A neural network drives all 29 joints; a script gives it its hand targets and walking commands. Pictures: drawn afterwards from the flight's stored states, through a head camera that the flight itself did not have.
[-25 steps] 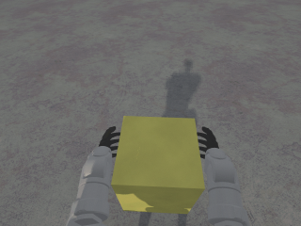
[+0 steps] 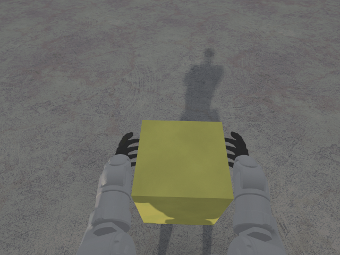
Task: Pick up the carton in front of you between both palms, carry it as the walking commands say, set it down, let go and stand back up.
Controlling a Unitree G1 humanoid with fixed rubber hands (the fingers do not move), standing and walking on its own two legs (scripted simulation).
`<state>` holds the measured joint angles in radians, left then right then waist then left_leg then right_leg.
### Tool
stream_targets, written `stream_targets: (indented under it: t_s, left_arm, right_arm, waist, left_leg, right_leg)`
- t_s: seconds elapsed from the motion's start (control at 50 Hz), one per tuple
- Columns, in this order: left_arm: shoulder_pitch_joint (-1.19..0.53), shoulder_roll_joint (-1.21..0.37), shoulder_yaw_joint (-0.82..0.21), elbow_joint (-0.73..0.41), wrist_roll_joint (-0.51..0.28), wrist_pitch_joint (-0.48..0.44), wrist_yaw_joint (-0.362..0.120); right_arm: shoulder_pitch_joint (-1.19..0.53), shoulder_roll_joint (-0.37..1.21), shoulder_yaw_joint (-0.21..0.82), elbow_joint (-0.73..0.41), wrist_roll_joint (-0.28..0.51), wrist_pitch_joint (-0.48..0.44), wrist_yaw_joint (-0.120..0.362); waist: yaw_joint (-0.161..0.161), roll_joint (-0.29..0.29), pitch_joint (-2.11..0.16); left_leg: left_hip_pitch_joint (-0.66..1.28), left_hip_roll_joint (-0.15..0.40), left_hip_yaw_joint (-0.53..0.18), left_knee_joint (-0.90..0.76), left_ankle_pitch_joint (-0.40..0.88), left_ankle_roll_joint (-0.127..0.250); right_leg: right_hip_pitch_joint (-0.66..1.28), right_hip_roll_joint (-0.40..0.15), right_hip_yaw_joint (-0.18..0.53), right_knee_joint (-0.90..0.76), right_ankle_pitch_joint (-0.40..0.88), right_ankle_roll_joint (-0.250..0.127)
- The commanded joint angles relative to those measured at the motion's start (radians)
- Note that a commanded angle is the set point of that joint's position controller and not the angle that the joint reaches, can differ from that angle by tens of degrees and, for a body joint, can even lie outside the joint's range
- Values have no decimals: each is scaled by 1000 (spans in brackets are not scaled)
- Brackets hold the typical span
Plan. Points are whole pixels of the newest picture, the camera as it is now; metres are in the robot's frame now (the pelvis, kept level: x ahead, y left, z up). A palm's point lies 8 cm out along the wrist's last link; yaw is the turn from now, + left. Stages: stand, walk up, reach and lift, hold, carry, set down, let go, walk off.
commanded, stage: set down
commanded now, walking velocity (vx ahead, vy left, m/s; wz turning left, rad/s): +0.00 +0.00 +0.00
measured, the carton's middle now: (180, 176) +0.32 -0.01 -0.05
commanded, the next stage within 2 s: none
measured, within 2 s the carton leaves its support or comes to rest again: neither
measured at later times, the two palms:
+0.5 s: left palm (141, 180) +0.37 +0.12 -0.17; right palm (229, 184) +0.35 -0.18 -0.18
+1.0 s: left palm (150, 186) +0.41 +0.11 -0.32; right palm (224, 198) +0.36 -0.19 -0.33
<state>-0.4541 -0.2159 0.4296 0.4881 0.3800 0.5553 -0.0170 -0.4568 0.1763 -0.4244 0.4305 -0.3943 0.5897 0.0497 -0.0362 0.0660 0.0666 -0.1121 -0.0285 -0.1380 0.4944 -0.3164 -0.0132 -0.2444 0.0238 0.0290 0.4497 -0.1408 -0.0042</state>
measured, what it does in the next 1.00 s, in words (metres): lowers itself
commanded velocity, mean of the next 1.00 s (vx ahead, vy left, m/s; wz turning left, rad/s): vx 0.00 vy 0.00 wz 0.00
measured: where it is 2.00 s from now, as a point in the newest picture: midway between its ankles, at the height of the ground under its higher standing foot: outside the picture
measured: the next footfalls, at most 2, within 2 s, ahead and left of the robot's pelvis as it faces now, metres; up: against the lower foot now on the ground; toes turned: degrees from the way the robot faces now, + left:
none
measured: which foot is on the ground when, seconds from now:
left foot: down 0.00-1.00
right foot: down 0.00-1.00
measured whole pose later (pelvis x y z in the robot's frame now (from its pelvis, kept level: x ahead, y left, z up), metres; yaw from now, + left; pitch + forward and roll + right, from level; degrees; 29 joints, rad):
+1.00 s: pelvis -0.07 +0.00 -0.24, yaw +4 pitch +45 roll +5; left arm -0.96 0.03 0.36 0.80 0.15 0.20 0.04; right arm -0.83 0.09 -0.47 0.54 -0.23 0.26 -0.09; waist -0.07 0.06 -0.18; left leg -1.83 -0.16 -0.07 1.65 -0.61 -0.06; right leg -1.98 0.08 0.14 1.55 -0.36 0.06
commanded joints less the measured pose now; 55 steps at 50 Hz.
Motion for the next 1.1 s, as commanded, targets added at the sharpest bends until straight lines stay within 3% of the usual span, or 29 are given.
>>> stream_targets:
  t_s: [0.0, 0.06, 0.1, 0.22, 0.3, 0.34, 0.4, 0.48, 0.54, 0.68, 0.8, 0.9, 1.08]
  left_arm:
    - [-527, -760, -345, 92, -120, -90, -162]
    - [-475, -674, -280, 121, -68, -181, -135]
    - [-456, -658, -294, 128, -70, -258, -122]
    - [-523, -763, -523, 89, -176, -452, -90]
    - [-612, -772, -673, 18, -257, -497, -86]
    - [-635, -772, -710, 1, -280, -491, -87]
    - [-672, -778, -714, 13, -292, -458, -100]
    - [-743, -780, -647, 81, -277, -400, -137]
    - [-799, -763, -586, 132, -261, -367, -162]
    - [-891, -725, -509, 227, -258, -357, -186]
    - [-972, -697, -521, 257, -295, -369, -187]
    - [-1036, -682, -539, 275, -324, -374, -175]
    - [-1134, -651, -521, 332, -325, -379, -131]
  right_arm:
    - [-460, 695, 327, 125, 116, -85, 191]
    - [-413, 616, 259, 167, 64, -170, 176]
    - [-415, 603, 272, 166, 68, -242, 173]
    - [-478, 721, 471, 143, 159, -427, 181]
    - [-540, 764, 592, 78, 218, -472, 172]
    - [-557, 762, 615, 55, 227, -466, 168]
    - [-573, 768, 605, 69, 218, -435, 169]
    - [-623, 803, 551, 140, 195, -375, 174]
    - [-670, 819, 511, 179, 184, -338, 169]
    - [-778, 844, 502, 201, 196, -321, 127]
    - [-860, 834, 526, 179, 231, -335, 79]
    - [-928, 805, 534, 158, 259, -345, 51]
    - [-1038, 727, 472, 172, 279, -355, 51]
  waist:
    - [-24, -33, -149]
    - [-25, -41, -206]
    - [-18, -38, -293]
    - [-24, -52, -712]
    - [-41, -57, -1012]
    - [-52, -53, -1091]
    - [-60, -35, -1086]
    - [-62, -25, -992]
    - [-55, -36, -969]
    - [-34, -83, -1054]
    - [-48, -105, -1154]
    - [-67, -94, -1203]
    - [-101, -49, -1197]
  left_leg:
    - [-423, -63, 48, -108, 1, 24]
    - [-510, -73, 60, -38, 96, 12]
    - [-566, -82, 64, 25, 163, 2]
    - [-725, -110, 69, 218, 343, -29]
    - [-848, -124, 75, 337, 394, -42]
    - [-886, -133, 85, 386, 365, -48]
    - [-953, -144, 102, 438, 241, -52]
    - [-1112, -149, 119, 492, 12, -43]
    - [-1244, -153, 135, 548, -79, -31]
    - [-1474, -175, 161, 704, -117, -12]
    - [-1608, -191, 177, 836, -130, -8]
    - [-1661, -198, 187, 925, -146, -10]
    - [-1696, -202, 185, 1035, -166, -11]
  right_leg:
    - [266, 61, 8, 41, 60, -13]
    - [177, 67, 8, 107, 179, -13]
    - [129, 70, 12, 171, 260, -14]
    - [55, 74, 23, 383, 509, 2]
    - [11, 77, 24, 515, 602, 18]
    - [-73, 86, 10, 557, 553, 26]
    - [-242, 100, -16, 591, 376, 33]
    - [-426, 101, -32, 631, 130, 34]
    - [-494, 101, -28, 676, 40, 37]
    - [-578, 102, -18, 804, 15, 57]
    - [-614, 108, -18, 908, 18, 69]
    - [-678, 114, -32, 988, 0, 70]
    - [-873, 112, -80, 1128, -15, 66]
